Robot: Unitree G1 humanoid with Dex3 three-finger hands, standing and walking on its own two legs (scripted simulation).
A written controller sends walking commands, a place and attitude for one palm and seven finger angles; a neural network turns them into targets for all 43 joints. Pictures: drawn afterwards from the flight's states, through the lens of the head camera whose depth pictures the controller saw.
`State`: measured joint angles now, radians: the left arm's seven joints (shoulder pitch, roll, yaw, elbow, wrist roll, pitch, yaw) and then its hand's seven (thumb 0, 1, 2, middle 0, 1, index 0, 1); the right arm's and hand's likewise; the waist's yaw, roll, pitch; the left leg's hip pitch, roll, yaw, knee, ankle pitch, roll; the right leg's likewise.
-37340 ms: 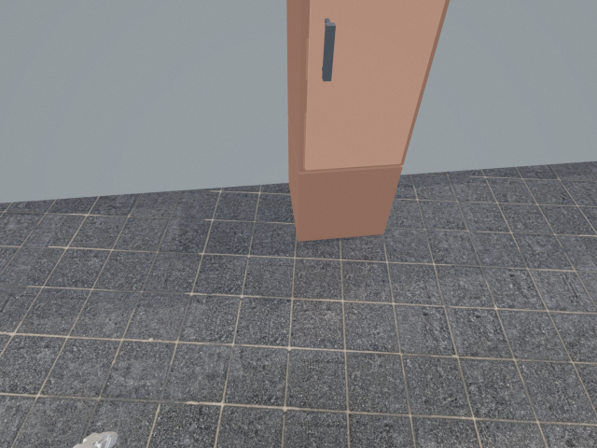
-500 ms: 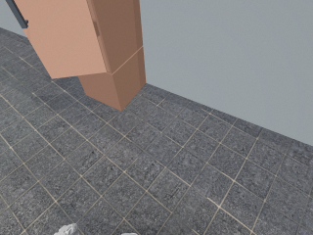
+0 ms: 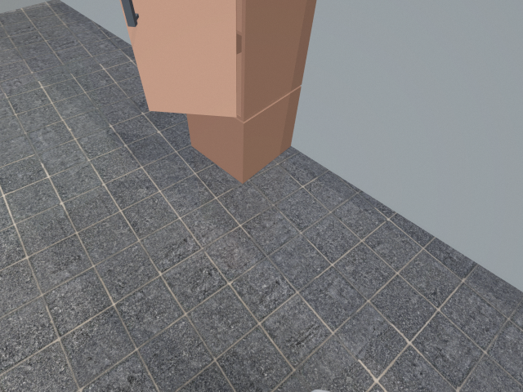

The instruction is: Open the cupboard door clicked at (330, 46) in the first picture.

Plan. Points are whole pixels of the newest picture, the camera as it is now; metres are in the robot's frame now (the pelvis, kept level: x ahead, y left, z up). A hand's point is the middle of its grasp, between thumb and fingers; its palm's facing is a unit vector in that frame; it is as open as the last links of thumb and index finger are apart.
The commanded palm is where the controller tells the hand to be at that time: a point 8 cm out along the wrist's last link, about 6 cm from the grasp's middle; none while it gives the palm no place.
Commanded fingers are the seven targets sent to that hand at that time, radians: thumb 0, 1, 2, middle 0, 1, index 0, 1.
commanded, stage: take the last steps up to it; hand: left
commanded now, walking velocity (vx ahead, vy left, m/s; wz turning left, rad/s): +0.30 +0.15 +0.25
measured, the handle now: out of the picture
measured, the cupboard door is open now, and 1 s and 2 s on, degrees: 39 39 39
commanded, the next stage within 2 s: come to a stop and stand still in 1.34 s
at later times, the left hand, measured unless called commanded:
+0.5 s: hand out of the picture +0.04 +0.21 -0.18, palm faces +0.24 -0.96 -0.15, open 7.4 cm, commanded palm none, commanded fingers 0.00 0.90 0.90 -0.20 -0.30 -0.20 -0.30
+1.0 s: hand (129, 250) +0.39 +0.31 -0.15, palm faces +0.11 -0.97 -0.22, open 7.4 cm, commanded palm none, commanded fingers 0.00 0.90 0.90 -0.20 -0.30 -0.20 -0.30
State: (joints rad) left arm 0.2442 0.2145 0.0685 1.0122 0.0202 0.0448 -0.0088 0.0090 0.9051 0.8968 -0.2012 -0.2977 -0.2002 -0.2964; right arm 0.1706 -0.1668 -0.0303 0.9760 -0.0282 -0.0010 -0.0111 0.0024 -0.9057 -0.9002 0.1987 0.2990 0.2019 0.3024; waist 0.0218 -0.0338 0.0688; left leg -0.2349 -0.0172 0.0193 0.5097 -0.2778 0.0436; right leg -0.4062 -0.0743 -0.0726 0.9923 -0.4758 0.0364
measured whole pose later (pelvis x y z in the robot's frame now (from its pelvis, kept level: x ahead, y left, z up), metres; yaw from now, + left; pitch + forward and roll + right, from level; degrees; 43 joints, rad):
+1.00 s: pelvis +0.29 +0.12 -0.01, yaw +6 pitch +0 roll +2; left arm 0.14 0.15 0.06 0.96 0.03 -0.04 -0.02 0.00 0.90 0.90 -0.20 -0.30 -0.20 -0.30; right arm 0.38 -0.17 -0.04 1.10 -0.03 -0.03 0.00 0.00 -0.91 -0.90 0.20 0.30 0.20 0.30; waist -0.02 0.03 0.03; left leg -0.14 -0.02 0.17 0.57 -0.40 0.04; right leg -0.35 -0.06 -0.11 0.59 -0.25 -0.04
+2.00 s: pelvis +0.52 +0.22 +0.00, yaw +6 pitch +1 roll +1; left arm 0.14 0.19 0.05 1.00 0.01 0.02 0.03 0.00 0.90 0.90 -0.20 -0.30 -0.20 -0.30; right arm 0.16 -0.18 -0.05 1.03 0.00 0.04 -0.02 0.00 -0.91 -0.90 0.20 0.30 0.20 0.30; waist -0.01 -0.03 0.08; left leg -0.25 0.00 0.05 0.57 -0.32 -0.04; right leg -0.28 -0.04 -0.07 0.53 -0.26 -0.01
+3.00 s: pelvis +0.50 +0.19 +0.00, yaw +4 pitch +0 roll +1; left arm 0.28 0.17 -0.01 1.10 0.01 -0.02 0.02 0.00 0.90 0.90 -0.20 -0.30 -0.20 -0.30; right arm 0.30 -0.16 0.01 1.13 -0.01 -0.01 -0.02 0.00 -0.91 -0.90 0.20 0.30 0.20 0.30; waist -0.01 0.00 0.03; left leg -0.21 0.06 0.05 0.47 -0.26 -0.04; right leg -0.17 0.02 -0.01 0.50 -0.33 -0.04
